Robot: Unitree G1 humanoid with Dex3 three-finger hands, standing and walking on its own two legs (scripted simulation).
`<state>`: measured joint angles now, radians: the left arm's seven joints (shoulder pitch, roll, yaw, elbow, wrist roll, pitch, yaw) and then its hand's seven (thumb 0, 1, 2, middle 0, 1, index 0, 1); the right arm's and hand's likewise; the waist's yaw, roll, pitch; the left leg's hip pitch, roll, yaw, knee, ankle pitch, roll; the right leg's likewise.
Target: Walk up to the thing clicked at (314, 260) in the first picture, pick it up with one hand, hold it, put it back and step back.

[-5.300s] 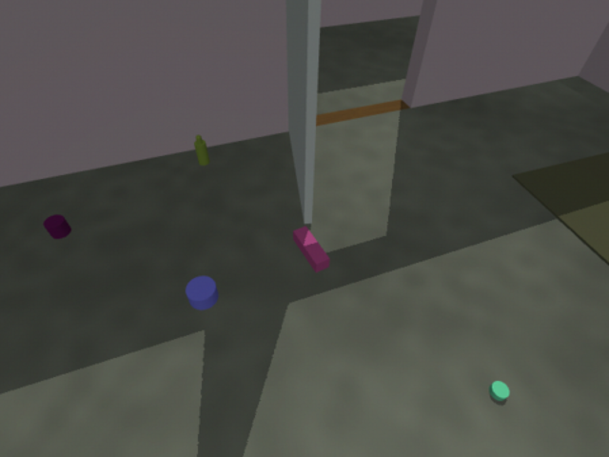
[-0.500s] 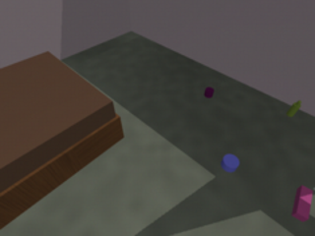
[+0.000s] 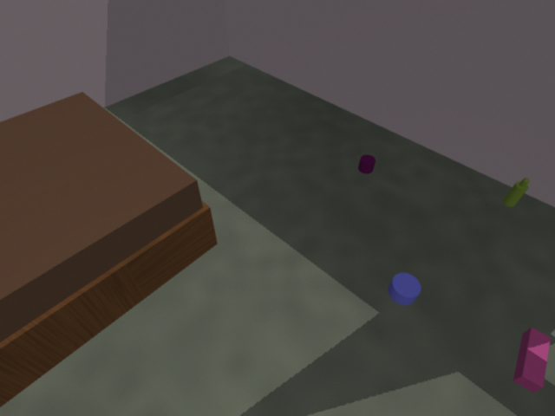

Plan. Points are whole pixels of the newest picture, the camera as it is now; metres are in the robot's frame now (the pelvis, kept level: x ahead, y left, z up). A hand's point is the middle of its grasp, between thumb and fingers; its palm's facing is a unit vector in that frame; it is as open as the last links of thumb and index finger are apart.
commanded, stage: stand
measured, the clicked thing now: (532, 358) +0.50 -0.89 -0.75
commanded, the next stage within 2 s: walk up in 0.72 s
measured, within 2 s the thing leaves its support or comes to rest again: neither
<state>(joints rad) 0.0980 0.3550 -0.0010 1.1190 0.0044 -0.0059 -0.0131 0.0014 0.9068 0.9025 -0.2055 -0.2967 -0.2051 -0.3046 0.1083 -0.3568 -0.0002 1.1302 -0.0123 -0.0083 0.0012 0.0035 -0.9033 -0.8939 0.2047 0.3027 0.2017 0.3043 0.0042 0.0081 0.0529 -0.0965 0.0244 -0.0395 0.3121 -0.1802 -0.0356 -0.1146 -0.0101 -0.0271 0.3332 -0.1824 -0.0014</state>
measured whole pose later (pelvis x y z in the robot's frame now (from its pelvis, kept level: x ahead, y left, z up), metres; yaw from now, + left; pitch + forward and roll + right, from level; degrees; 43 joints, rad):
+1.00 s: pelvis -0.02 +0.06 -0.02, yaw -18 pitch -1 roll +1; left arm 0.24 0.40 0.06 0.86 0.04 0.05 0.00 0.00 0.90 0.90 -0.21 -0.30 -0.21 -0.31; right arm 0.05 -0.41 -0.10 0.87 -0.04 0.01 0.01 0.00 -0.90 -0.89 0.20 0.30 0.20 0.30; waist 0.04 -0.03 0.13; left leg -0.25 -0.05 -0.04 0.55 -0.27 0.01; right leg -0.37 0.06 0.28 0.62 -0.28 0.03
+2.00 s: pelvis +0.01 +0.06 -0.03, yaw -55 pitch -2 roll +0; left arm 0.26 0.43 0.07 0.80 0.00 0.04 -0.03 0.00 0.91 0.90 -0.21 -0.30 -0.21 -0.30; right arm 0.22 -0.39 -0.04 0.74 -0.04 -0.03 0.00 0.00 -0.90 -0.89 0.21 0.30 0.21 0.30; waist 0.00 -0.04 0.15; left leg -0.33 0.07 0.09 0.66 -0.29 0.01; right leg -0.41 0.03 0.08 0.99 -0.51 0.00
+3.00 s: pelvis +0.00 +0.07 -0.02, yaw -66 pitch -3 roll +1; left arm 0.11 0.37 0.01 1.06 0.00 -0.01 0.00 0.00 0.91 0.90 -0.21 -0.30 -0.21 -0.30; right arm 0.10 -0.38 -0.03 1.06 -0.01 0.01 0.02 0.01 -0.90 -0.89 0.20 0.30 0.20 0.30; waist -0.02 0.01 0.09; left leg -0.21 0.06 0.10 0.53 -0.27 -0.02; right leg -0.26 0.03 0.16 0.56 -0.25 0.03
